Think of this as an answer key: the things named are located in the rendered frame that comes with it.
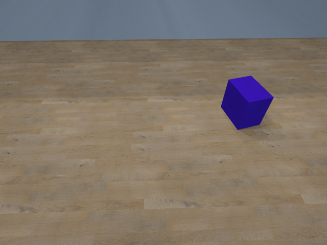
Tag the carton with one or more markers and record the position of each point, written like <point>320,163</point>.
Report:
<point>245,102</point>

